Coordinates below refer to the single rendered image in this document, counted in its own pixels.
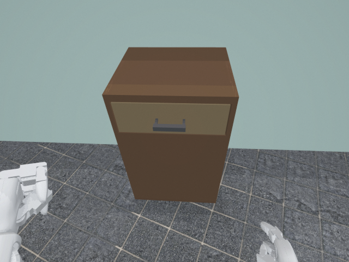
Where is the right robot hand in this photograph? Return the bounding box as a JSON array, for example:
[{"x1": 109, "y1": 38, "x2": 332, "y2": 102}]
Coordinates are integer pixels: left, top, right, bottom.
[{"x1": 256, "y1": 222, "x2": 298, "y2": 262}]

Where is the handle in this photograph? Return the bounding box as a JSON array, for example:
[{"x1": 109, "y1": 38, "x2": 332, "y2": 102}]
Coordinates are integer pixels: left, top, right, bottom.
[{"x1": 153, "y1": 118, "x2": 186, "y2": 132}]

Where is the left robot forearm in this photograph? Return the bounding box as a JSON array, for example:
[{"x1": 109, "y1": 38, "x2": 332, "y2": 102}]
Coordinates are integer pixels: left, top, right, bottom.
[{"x1": 0, "y1": 232, "x2": 22, "y2": 262}]

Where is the left robot hand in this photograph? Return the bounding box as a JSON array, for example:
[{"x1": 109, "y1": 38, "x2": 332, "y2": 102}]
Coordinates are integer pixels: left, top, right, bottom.
[{"x1": 0, "y1": 162, "x2": 52, "y2": 233}]

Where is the cabinet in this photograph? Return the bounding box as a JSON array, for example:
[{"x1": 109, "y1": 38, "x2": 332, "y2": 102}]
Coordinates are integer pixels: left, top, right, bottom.
[{"x1": 102, "y1": 47, "x2": 239, "y2": 203}]

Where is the drawer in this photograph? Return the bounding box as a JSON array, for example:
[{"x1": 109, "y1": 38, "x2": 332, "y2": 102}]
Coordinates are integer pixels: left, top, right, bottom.
[{"x1": 111, "y1": 102, "x2": 231, "y2": 135}]

